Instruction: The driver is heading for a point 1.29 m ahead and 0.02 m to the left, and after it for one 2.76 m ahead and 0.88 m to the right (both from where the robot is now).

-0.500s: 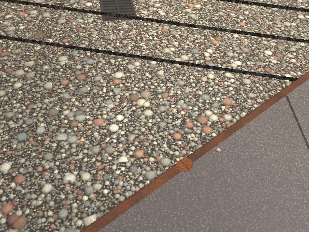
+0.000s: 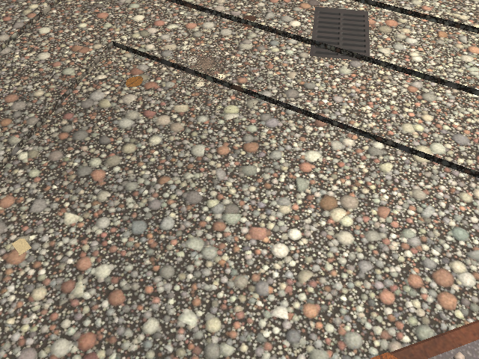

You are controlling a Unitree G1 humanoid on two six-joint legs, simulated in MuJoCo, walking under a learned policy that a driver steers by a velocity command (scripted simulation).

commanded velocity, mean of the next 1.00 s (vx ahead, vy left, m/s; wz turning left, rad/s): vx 0.50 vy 0.00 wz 0.20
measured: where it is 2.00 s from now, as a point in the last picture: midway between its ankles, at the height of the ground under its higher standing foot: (210, 219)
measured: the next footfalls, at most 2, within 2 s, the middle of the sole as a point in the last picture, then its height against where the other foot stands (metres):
left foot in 0.34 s outside the picture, level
right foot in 0.82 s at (257, 334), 0.13 m lower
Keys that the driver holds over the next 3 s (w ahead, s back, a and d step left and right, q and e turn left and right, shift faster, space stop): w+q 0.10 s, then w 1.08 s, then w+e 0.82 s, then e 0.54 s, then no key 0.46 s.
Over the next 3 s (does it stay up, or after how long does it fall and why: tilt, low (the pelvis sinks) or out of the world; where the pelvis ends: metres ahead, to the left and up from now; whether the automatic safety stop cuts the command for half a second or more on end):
stays up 1.23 0.05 -0.14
